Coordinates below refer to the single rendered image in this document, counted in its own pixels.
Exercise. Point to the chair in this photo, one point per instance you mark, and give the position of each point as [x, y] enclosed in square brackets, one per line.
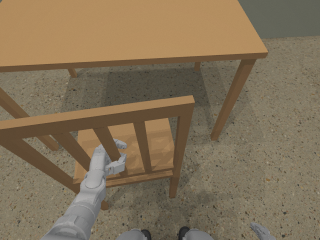
[143, 126]

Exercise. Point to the table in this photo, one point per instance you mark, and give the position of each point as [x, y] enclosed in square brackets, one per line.
[38, 35]

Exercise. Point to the right robot shin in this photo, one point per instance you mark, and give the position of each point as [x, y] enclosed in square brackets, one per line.
[193, 229]

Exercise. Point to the right robot hand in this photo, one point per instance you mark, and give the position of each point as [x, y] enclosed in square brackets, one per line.
[261, 231]

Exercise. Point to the robot right thigh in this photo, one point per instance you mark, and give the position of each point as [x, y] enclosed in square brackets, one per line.
[197, 235]

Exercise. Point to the left robot hand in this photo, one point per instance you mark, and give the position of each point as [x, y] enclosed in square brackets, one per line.
[100, 160]

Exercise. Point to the left robot forearm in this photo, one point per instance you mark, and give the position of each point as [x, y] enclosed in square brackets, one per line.
[83, 211]

